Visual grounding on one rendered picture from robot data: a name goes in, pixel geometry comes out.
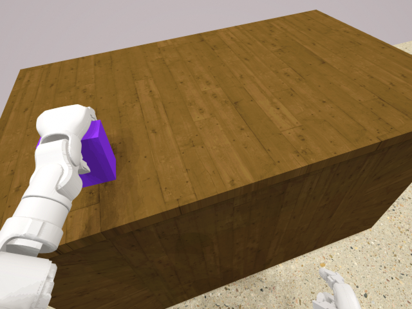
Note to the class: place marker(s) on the robot left upper arm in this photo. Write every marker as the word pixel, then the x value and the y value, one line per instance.
pixel 26 282

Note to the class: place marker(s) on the left robot forearm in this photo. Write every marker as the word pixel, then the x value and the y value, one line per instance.
pixel 36 226

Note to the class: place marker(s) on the right robot hand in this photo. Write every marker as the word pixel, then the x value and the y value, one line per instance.
pixel 343 295

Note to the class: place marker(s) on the left robot hand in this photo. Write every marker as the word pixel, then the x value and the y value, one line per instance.
pixel 74 118

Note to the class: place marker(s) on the table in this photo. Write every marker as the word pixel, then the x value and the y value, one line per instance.
pixel 236 150

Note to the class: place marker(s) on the sponge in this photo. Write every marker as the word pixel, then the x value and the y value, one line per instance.
pixel 97 153

